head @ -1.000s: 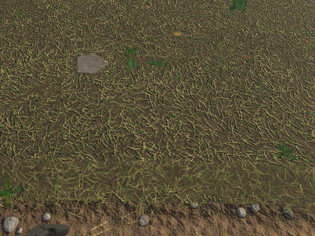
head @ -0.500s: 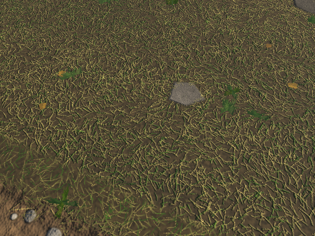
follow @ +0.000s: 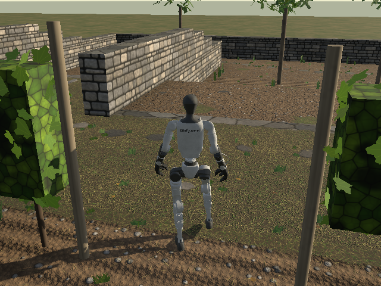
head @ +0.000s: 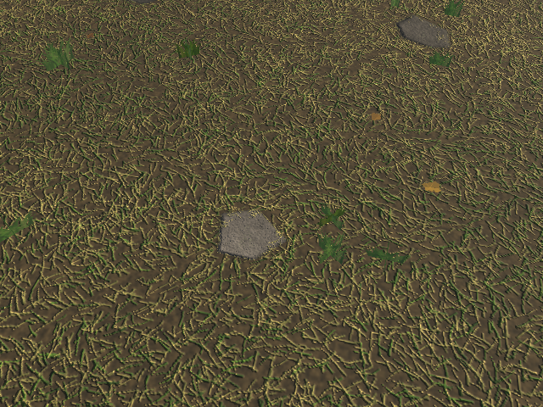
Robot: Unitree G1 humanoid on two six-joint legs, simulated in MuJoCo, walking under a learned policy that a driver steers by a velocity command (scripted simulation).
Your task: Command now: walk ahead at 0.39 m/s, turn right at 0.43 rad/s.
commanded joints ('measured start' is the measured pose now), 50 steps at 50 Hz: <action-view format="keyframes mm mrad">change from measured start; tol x32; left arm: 1 -84 11 -7 -91 16 -14 -22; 50 -25 78 35 -248 7 101 19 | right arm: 1 -80 -156 -35 -64 8 -7 -20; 50 -170 -215 -42 -123 31 99 -16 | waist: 1 8 86 65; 11 112 -98 -507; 50 9 255 -107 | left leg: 1 -95 269 -20 -76 500 116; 8 2 246 30 467 813 13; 10 -566 -23 -68 1129 -491 -132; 11 -590 -21 -286 1227 -489 -118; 33 -227 45 -287 143 74 -73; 35 -111 403 -669 62 353 166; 50 -84 330 -300 144 450 185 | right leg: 1 70 10 -63 -158 109 -9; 8 423 161 -155 -356 2 -126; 10 963 -215 457 -311 774 -403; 11 980 -261 592 -413 590 -466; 17 424 -59 275 -553 214 -297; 31 465 -2 447 -473 -57 -223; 35 109 295 104 -62 -588 -49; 40 56 177 48 365 -422 64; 50 325 126 -95 -176 -402 43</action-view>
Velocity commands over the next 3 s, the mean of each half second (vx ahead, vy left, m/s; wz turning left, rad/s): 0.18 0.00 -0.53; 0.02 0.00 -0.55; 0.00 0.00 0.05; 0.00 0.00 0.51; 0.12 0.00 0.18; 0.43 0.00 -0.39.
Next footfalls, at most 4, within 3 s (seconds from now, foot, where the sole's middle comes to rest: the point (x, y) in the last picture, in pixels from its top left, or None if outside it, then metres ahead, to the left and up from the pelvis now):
0.18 right None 0.26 -0.13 -0.78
0.68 left None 0.32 0.08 -0.78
1.08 right None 0.16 -0.13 -0.78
1.52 left None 0.25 0.07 -0.78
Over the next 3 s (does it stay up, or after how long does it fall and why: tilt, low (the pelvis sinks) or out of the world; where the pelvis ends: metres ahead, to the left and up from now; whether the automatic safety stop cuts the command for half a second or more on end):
stays up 0.44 -0.13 0.00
